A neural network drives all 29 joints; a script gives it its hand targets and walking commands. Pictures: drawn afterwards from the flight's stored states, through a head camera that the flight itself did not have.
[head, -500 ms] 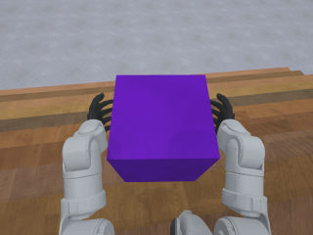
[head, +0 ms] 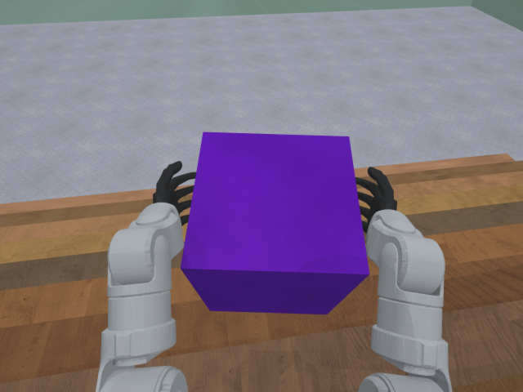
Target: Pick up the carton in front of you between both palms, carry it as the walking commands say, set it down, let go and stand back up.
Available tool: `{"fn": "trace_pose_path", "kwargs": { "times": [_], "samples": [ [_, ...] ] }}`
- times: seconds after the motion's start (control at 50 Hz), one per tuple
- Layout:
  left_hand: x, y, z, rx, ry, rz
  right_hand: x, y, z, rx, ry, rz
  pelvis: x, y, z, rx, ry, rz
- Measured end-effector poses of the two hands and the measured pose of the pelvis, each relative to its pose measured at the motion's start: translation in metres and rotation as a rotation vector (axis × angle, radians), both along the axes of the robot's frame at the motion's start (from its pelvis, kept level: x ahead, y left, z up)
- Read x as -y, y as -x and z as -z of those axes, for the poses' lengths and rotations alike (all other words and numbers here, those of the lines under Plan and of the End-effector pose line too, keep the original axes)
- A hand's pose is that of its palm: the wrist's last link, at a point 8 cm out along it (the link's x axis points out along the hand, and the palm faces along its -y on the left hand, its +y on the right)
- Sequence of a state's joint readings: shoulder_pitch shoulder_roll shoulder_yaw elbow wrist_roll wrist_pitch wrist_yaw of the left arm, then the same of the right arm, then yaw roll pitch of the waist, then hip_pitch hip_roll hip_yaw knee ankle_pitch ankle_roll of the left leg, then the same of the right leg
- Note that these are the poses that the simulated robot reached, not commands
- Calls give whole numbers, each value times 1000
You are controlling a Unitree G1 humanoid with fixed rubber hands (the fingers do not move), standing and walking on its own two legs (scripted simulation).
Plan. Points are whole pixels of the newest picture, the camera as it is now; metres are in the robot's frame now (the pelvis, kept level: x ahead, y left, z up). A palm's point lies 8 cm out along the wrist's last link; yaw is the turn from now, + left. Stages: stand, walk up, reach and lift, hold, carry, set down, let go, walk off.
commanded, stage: carry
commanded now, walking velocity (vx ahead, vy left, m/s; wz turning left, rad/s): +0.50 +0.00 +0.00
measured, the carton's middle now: (271, 233) +0.34 +0.00 +0.07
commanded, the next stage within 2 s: none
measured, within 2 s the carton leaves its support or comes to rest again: neither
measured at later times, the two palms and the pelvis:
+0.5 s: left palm (204, 186) +0.64 +0.18 -0.13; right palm (313, 179) +0.67 -0.12 -0.13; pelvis +0.35 +0.00 -0.21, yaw +1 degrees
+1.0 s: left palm (224, 148) +1.03 +0.17 -0.30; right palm (301, 154) +1.00 -0.13 -0.30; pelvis +0.70 +0.05 -0.38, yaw -1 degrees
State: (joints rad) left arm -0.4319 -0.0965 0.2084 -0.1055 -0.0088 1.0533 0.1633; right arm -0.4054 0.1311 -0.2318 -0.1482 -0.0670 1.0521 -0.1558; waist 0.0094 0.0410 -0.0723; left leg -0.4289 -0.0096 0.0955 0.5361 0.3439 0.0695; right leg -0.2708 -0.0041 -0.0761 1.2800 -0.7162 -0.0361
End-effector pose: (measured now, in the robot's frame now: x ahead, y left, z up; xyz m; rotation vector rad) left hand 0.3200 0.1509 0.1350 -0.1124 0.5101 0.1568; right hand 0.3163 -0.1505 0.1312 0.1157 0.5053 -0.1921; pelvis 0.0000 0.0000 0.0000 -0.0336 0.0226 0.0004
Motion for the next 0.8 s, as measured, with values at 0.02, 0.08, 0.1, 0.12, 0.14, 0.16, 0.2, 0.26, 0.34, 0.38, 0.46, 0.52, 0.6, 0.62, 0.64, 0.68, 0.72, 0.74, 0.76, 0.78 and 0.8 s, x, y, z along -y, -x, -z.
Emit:
{"fn": "trace_pose_path", "kwargs": {
  "times": [0.02,0.08,0.1,0.12,0.14,0.16,0.2,0.26,0.34,0.38,0.46,0.52,0.6,0.62,0.64,0.68,0.72,0.74,0.76,0.78,0.8],
  "samples": [
    [2,-19,13,7,-3,18,2,-13,11,7,5,16,-4,-16,16,4,-6,-1],
    [5,-68,57,-28,-23,36,8,-46,54,-31,22,52,-14,-51,55,-13,-10,-4],
    [6,-80,74,-52,-20,36,9,-56,70,-56,23,60,-17,-62,65,-17,-16,-3],
    [6,-91,90,-81,-13,35,9,-66,86,-85,20,66,-19,-72,73,-19,-28,-1],
    [5,-100,107,-112,-2,34,8,-75,101,-114,11,72,-21,-82,78,-21,-35,2],
    [5,-109,122,-139,10,32,7,-85,115,-140,-1,78,-23,-93,83,-22,-39,3],
    [2,-127,147,-174,30,24,3,-107,139,-172,-27,76,-25,-116,91,-24,-37,1],
    [-4,-159,174,-178,37,5,-4,-148,166,-177,-42,61,-24,-153,105,-30,-29,-12],
    [-7,-212,207,-141,39,-12,-7,-211,194,-140,-29,35,-18,-212,132,-29,-42,-31],
    [-7,-243,222,-113,28,-22,-6,-246,210,-111,-23,20,-15,-247,152,-17,-55,-34],
    [-19,-300,249,-56,6,-82,-19,-324,244,-53,-9,-72,-7,-317,198,18,-38,-14],
    [-30,-334,276,-88,10,-112,-29,-371,268,-82,24,-99,0,-359,218,2,-42,-10],
    [-34,-380,309,-162,21,-126,-33,-417,304,-158,18,-93,2,-408,231,-20,-28,-14],
    [-33,-393,315,-173,26,-123,-33,-428,311,-169,10,-87,2,-421,234,-23,-29,-15],
    [-32,-407,320,-178,30,-119,-32,-439,317,-174,2,-79,0,-434,237,-26,-31,-13],
    [-30,-438,328,-172,27,-101,-29,-463,328,-166,-12,-61,-4,-460,245,-30,-34,-5],
    [-28,-472,333,-146,13,-80,-27,-489,337,-140,-20,-44,-10,-488,256,-30,-33,5],
    [-28,-490,335,-128,6,-70,-27,-503,341,-123,-22,-36,-14,-504,263,-29,-29,9],
    [-28,-507,338,-109,1,-62,-27,-518,346,-105,-21,-28,-17,-520,270,-27,-24,13],
    [-29,-526,341,-89,-2,-54,-28,-534,350,-85,-18,-21,-21,-537,279,-25,-19,14],
    [-30,-544,346,-68,-3,-46,-28,-551,354,-64,-12,-14,-24,-554,290,-20,-15,13]
  ]
}}
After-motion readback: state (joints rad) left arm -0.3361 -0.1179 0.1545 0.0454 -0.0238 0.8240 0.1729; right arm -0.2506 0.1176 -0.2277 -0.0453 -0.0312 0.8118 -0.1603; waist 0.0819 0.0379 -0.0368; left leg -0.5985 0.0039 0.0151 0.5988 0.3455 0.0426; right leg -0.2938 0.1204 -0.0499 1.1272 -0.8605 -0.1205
